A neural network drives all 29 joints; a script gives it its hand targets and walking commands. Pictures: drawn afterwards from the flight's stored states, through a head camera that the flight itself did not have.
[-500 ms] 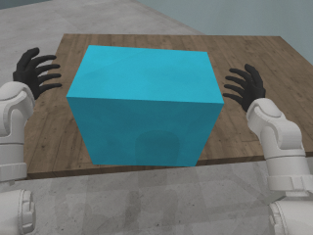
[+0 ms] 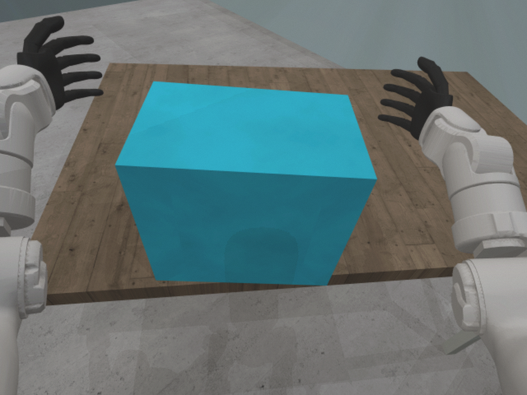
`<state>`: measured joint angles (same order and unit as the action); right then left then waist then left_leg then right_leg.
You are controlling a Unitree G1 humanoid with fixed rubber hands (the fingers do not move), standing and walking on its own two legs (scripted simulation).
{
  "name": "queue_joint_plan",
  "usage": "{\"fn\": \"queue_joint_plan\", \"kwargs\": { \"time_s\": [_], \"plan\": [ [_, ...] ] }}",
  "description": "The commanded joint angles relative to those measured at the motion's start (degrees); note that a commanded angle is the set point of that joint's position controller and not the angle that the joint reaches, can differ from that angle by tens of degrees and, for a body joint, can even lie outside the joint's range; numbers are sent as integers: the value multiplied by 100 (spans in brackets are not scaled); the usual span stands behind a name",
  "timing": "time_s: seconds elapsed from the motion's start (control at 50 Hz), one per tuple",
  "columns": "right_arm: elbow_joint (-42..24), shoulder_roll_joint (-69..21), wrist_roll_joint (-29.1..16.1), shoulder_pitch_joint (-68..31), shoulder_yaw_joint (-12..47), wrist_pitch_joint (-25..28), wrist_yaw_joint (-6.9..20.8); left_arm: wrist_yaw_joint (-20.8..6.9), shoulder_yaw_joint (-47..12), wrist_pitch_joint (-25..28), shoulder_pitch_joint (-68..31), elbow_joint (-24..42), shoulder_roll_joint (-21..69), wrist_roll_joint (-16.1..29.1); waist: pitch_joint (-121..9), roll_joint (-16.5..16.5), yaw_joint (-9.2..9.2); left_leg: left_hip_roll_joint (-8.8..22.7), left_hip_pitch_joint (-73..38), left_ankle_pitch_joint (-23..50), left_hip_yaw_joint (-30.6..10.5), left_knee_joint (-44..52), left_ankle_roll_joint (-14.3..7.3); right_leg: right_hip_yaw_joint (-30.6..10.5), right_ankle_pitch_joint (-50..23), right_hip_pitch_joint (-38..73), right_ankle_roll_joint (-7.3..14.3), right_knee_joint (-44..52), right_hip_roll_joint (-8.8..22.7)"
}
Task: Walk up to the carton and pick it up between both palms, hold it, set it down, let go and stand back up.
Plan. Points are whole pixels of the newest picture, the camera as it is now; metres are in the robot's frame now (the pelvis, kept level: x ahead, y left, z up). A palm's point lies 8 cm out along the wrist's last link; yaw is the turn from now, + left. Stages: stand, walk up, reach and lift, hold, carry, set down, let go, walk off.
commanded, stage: reach and lift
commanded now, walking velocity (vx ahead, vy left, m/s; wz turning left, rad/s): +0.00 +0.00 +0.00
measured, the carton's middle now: (247, 192) +0.40 +0.01 +0.11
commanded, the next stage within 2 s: none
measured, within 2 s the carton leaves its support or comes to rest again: neither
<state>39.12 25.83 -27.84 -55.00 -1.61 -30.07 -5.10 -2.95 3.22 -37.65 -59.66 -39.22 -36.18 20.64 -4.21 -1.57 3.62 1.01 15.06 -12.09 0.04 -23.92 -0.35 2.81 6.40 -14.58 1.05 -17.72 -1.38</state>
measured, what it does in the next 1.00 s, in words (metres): stands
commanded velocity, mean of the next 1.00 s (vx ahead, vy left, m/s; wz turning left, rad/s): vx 0.00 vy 0.00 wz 0.00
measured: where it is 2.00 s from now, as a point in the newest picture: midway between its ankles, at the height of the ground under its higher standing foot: outside the picture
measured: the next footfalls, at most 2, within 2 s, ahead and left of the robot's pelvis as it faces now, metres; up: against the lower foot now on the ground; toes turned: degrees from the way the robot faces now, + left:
none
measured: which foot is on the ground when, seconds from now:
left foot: down 0.00-1.00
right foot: down 0.00-1.00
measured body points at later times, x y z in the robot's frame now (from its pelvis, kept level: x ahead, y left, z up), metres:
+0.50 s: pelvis +0.00 +0.00 +0.00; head +0.03 +0.02 +0.45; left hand +0.46 +0.25 +0.17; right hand +0.43 -0.22 +0.16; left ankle +0.00 +0.11 -0.75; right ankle +0.03 -0.11 -0.75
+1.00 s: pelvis +0.01 +0.01 +0.00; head +0.02 +0.02 +0.45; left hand +0.45 +0.24 +0.14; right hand +0.43 -0.21 +0.13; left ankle +0.00 +0.11 -0.75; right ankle +0.03 -0.11 -0.75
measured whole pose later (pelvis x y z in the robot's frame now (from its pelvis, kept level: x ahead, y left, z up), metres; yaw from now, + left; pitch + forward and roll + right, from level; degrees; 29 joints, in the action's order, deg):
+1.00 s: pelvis +0.01 +0.01 +0.00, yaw +0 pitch +4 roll -2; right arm 47.9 16.7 -18.1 -42.9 -3.7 -11.4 -4.4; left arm -1.7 -1.6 -13.4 -48.9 -52.2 -23.6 17.4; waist -3.3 -0.4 1.1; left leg 0.5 15.3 -13.4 -0.1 -25.2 -0.9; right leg 2.2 7.8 -14.8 0.3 -19.0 -1.1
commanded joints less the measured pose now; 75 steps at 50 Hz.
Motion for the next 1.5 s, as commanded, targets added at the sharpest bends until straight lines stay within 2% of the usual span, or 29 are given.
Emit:
{"fn": "queue_joint_plan", "kwargs": {
  "time_s": [0.0,0.06,0.14,0.22,0.28,0.32,0.38,0.48,0.5,0.52,0.54,0.56,0.6,0.66,0.74,0.8,0.84,0.9,0.98,1.06,1.22,1.28,1.3,1.34,1.4,1.48],
  "plan": [
    [-433,1167,12,-3065,-243,304,57,-16,64,352,-3187,525,-1067,48,-2646,702,61,-94,-345,1725,-35,265,131,-214,-1455,1593,86,-157,-90],
    [-244,1108,27,-3146,-135,364,58,-88,-9,472,-3185,106,-1080,45,-2679,597,32,-134,-276,1710,-5,273,79,-238,-1628,1737,22,-170,-62],
    [-113,1024,54,-2948,-49,512,40,-140,-93,685,-3042,62,-958,-34,-2800,555,78,-141,-398,2010,-7,229,118,-206,-1911,1864,1,-211,-76],
    [-59,812,141,-2614,50,647,17,-234,-16,907,-2665,-130,-894,-159,-2558,433,31,-207,-306,2038,41,255,86,-200,-2058,2063,-79,-200,-79],
    [-359,646,208,-2358,59,820,-57,-275,86,1118,-2393,31,-812,-279,-2576,452,10,-225,-336,2108,62,271,97,-202,-2209,2154,-122,-237,-63],
    [-682,586,313,-2226,-23,977,-108,-262,136,1264,-2297,363,-767,-303,-2808,477,10,-245,-434,2226,95,252,140,-154,-2306,2179,-155,-267,-76],
    [-1076,489,510,-2125,-231,1171,-165,-221,177,1469,-2242,617,-683,-315,-2923,573,21,-253,-525,2190,117,209,208,-103,-2110,2046,-141,-242,-81],
    [-1365,421,809,-1874,-514,1398,-214,-100,307,1727,-2163,953,-621,-323,-3135,683,86,-229,-811,2291,118,93,283,-46,-2014,1806,-139,-294,-113],
    [-3033,596,377,-1825,-554,1563,-204,103,865,1656,-2121,2562,-1112,-247,-5029,613,-462,-269,-1187,3466,183,-251,310,-192,-2789,2489,-31,-508,-115],
    [-2472,687,442,-1558,-538,1428,-190,164,770,1459,-1913,2171,-1097,-341,-4456,752,-171,-176,-1195,3729,153,-205,361,-187,-3025,2330,-59,-565,-154],
    [-2051,543,628,-1645,-530,1335,-165,100,744,1364,-1865,1786,-909,-386,-4112,627,-246,-187,-1201,3817,133,-178,361,-121,-2934,2290,-82,-493,-166],
    [-1705,574,671,-1579,-550,1229,-149,34,700,1300,-1841,1439,-828,-415,-3607,563,-132,-181,-1043,3362,119,-57,315,-173,-2694,2180,-62,-387,-111],
    [-1345,459,645,-1488,-467,1077,-143,-30,514,1283,-1834,1031,-608,-368,-2828,466,-43,-160,-519,2187,77,236,179,-251,-1994,1974,-46,-260,0],
    [-897,219,709,-1481,-419,1106,-68,-36,130,1533,-1868,440,-236,-275,-2443,497,0,-126,-329,1492,20,392,99,-226,-1353,1675,-12,-179,31],
    [-180,37,808,-1329,-312,1356,51,-71,-228,2069,-1756,-424,71,-298,-2068,576,36,-110,-428,1293,-95,410,86,-167,-865,1393,30,-80,38],
    [75,5,904,-1262,-300,1671,77,-77,-359,2502,-1767,-799,157,-301,-2038,646,2,-105,-494,1347,-119,344,140,-119,-737,1204,35,-85,27],
    [89,96,965,-1347,-366,1911,94,-20,-372,2727,-1906,-768,189,-302,-2211,789,-90,-75,-689,1559,-126,231,264,-49,-736,997,62,-123,-40],
    [-134,275,1000,-1589,-494,2155,96,127,-276,2799,-2102,-296,187,-314,-2669,879,-204,-28,-1136,2182,-112,15,438,25,-937,815,78,-153,-167],
    [-527,317,975,-1762,-416,2201,7,195,-16,2581,-1993,288,1,-379,-3183,508,-227,-87,-1176,2814,16,-128,363,-67,-1724,1258,-27,-263,-193],
    [-502,163,865,-1700,-215,2130,-74,160,139,2482,-1824,312,-39,-484,-3198,267,-299,-149,-735,2619,97,-11,210,-212,-2064,1719,-134,-378,-96],
    [-168,-292,676,-1593,90,2008,-175,65,-77,2488,-1633,-107,414,-532,-2695,324,-213,-161,-663,2202,79,135,127,-269,-1657,1551,-118,-201,-20],
    [-86,-494,764,-1614,64,2023,-232,80,-93,2610,-1668,-246,589,-619,-2555,381,-182,-164,-678,2123,61,163,133,-280,-1464,1437,-102,-127,3],
    [-183,-525,952,-1694,-7,2015,-295,25,10,2658,-1731,-390,573,-619,-2247,270,-153,-202,-551,1909,79,201,136,-255,-1405,1383,-210,-91,30],
    [-229,-723,1115,-1761,-92,2049,-417,-42,53,2768,-1812,-472,661,-693,-2191,253,-105,-242,-508,1715,96,268,158,-235,-1506,1450,-283,-107,55],
    [-352,-968,1277,-1759,-155,2157,-550,-24,169,2947,-1913,-338,777,-892,-2505,377,-132,-254,-619,1895,139,232,217,-219,-1649,1615,-308,-142,39],
    [-248,-943,1355,-1752,-320,2206,-670,156,311,2892,-2034,-34,825,-1147,-2796,744,-170,-199,-979,2306,154,74,409,-128,-1505,1390,-198,-150,-83]
  ]
}}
